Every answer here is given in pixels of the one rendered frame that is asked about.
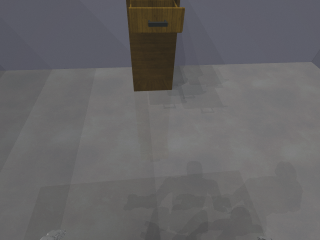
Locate drawer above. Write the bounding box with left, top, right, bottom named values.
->
left=129, top=0, right=185, bottom=34

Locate robot left hand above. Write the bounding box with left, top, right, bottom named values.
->
left=40, top=229, right=66, bottom=240

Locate cabinet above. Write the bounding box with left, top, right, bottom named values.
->
left=126, top=0, right=180, bottom=92

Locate handle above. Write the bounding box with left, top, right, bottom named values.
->
left=148, top=20, right=168, bottom=27

